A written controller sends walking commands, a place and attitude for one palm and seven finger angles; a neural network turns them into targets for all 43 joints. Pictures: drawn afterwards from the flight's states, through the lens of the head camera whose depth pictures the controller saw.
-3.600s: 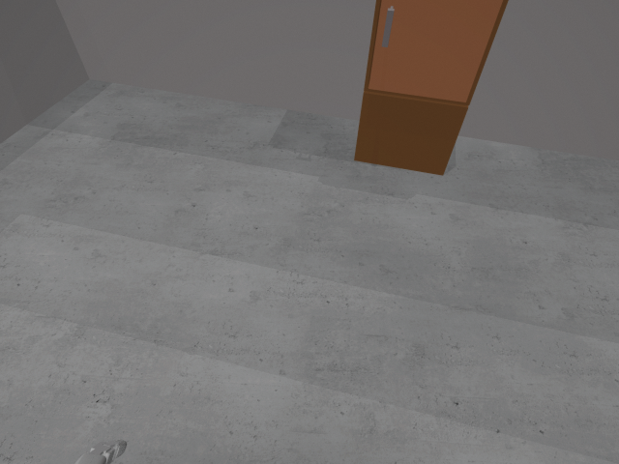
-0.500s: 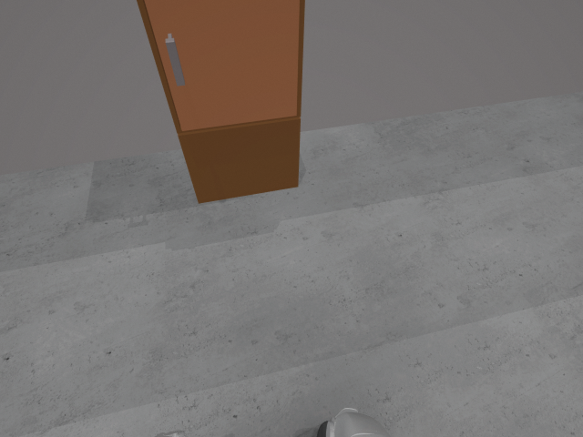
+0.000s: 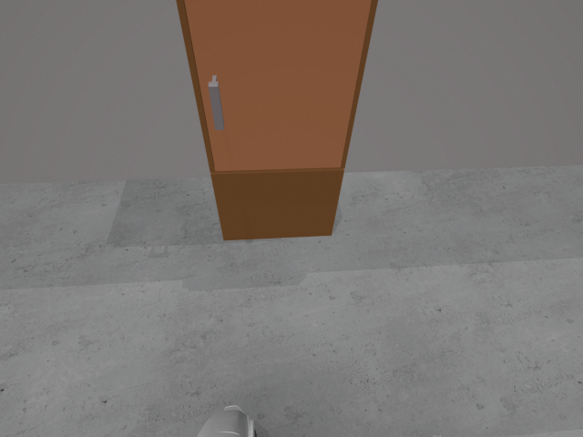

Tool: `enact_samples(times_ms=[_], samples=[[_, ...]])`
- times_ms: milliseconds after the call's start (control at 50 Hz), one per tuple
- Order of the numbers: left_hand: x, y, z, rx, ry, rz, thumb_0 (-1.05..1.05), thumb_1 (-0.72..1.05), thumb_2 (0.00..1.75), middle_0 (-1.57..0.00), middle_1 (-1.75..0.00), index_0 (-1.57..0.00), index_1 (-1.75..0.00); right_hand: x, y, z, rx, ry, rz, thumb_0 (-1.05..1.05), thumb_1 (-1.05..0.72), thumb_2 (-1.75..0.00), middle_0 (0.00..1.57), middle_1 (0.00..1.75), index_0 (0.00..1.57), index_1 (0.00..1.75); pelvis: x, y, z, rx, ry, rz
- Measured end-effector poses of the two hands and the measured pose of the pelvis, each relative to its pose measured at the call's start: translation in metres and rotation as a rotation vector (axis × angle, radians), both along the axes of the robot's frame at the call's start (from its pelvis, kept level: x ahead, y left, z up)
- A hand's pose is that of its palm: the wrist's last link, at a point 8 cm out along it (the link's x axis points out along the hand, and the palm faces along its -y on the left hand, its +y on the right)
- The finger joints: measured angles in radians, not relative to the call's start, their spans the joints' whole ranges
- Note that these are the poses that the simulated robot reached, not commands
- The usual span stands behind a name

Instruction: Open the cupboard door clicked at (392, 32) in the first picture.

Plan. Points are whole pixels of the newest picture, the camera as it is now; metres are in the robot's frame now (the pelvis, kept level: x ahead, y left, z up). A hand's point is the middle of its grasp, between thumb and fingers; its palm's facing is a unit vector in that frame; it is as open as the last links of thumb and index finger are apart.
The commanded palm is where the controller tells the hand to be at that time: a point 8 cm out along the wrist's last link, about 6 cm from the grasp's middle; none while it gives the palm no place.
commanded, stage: turn to face it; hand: left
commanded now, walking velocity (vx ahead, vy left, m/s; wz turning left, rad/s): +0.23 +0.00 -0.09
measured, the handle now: (217, 102) +0.90 +0.29 -0.07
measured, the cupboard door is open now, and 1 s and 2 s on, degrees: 0 0 0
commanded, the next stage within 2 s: take the last steps up to it in 0.26 s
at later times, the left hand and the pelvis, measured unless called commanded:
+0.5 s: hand (183, 405) +0.18 +0.19 -0.16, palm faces +0.08 -0.97 -0.23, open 7.4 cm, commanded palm none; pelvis +0.12 +0.01 +0.00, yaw +3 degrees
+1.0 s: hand out of the picture +0.09 +0.15 -0.17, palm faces +0.29 -0.95 -0.10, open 7.4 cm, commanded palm none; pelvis +0.24 +0.05 -0.01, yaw +9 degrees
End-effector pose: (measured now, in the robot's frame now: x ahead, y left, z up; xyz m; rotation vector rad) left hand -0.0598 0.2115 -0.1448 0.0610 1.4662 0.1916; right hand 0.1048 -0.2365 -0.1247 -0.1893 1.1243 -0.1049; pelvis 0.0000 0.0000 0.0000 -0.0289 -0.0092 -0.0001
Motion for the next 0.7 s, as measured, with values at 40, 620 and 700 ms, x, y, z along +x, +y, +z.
enact_samples(times_ms=[40, 620, 700], samples=[[0.0, 0.003, -0.007, -0.02, 0.054, 0.024, 0.0, 0.91, 0.89, -0.2, -0.3, -0.2, -0.29, 0.032, 0.014, -0.003, -0.007, -0.017, 0.03, 0.01, -0.92, -0.9, 0.19, 0.3, 0.19, 0.3, 0.021, 0.01, -0.007, 0.001, -0.001, 0.003], [0.219, 0.014, 0.028, 0.125, -0.235, 0.005, 0.0, 0.94, 0.89, -0.2, -0.3, -0.2, -0.29, 0.04, 0.017, -0.029, 0.104, 0.285, -0.041, 0.01, -0.91, -0.9, 0.2, 0.3, 0.2, 0.3, 0.143, -0.009, 0.007, 0.053, -0.012, 0.092], [0.193, 0.004, 0.029, 0.102, -0.132, 0.05, 0.0, 0.93, 0.89, -0.2, -0.3, -0.2, -0.29, 0.066, 0.01, -0.02, 0.092, 0.274, -0.02, 0.01, -0.91, -0.9, 0.2, 0.3, 0.2, 0.3, 0.16, -0.01, 0.013, 0.052, -0.003, 0.111]])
